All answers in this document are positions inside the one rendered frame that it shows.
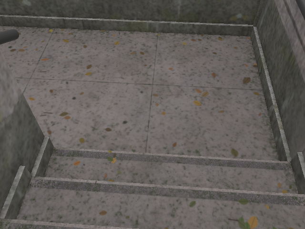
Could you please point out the stairs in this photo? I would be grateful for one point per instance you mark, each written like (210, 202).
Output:
(103, 189)

